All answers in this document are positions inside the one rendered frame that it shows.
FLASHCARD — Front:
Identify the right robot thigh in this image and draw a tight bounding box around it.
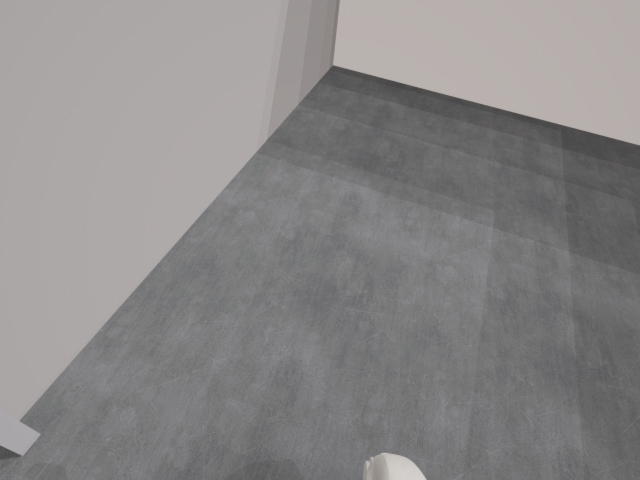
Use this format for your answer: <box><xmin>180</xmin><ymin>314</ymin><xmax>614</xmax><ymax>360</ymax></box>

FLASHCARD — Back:
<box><xmin>363</xmin><ymin>453</ymin><xmax>426</xmax><ymax>480</ymax></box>

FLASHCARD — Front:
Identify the panel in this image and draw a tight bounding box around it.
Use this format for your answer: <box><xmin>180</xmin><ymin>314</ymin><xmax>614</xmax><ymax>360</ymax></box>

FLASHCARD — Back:
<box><xmin>0</xmin><ymin>410</ymin><xmax>41</xmax><ymax>456</ymax></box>

